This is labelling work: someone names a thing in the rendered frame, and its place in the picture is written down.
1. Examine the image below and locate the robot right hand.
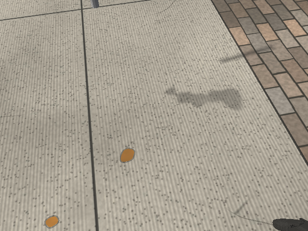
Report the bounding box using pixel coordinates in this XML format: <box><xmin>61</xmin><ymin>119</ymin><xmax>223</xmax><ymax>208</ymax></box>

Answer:
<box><xmin>272</xmin><ymin>218</ymin><xmax>308</xmax><ymax>231</ymax></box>

